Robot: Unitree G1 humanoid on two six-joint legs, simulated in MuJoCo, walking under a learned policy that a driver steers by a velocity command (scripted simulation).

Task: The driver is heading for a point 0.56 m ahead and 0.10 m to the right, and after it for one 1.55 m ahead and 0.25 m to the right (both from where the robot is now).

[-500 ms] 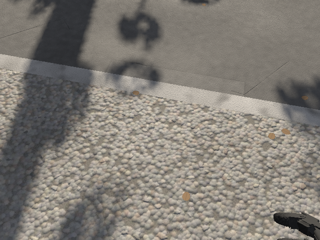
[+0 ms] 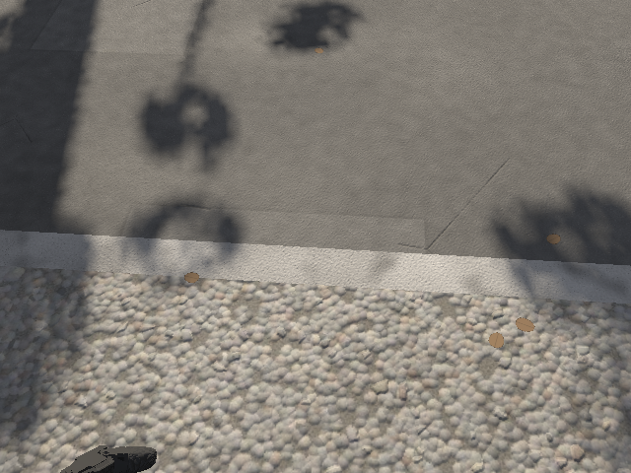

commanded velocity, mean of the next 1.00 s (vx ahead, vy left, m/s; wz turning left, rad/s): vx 0.42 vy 0.00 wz -0.22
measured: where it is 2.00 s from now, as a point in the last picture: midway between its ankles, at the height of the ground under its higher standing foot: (312, 403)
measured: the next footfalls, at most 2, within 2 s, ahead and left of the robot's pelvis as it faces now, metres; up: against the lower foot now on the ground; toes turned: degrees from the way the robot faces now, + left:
left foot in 0.52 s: +0.45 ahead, +0.14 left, +0.00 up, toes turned +0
right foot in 0.98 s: +0.62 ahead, -0.12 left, +0.00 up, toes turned -18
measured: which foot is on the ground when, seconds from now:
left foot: down 0.00-0.00, up 0.02-0.50, down 0.52-0.98, up 1.00-1.00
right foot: down 0.00-0.52, up 0.54-0.96, down 0.98-1.00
